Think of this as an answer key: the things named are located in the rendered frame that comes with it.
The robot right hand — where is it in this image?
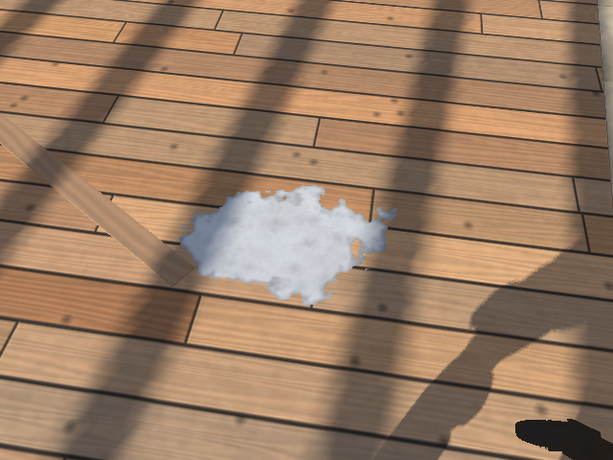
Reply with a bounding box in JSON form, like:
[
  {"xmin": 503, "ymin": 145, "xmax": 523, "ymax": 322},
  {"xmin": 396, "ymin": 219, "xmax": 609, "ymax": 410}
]
[{"xmin": 515, "ymin": 419, "xmax": 613, "ymax": 460}]

